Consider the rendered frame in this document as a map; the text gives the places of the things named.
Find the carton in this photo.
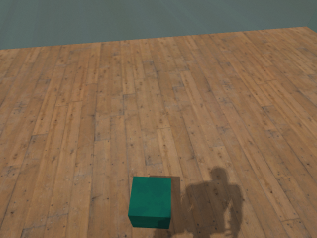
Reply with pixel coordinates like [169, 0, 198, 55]
[128, 176, 171, 229]

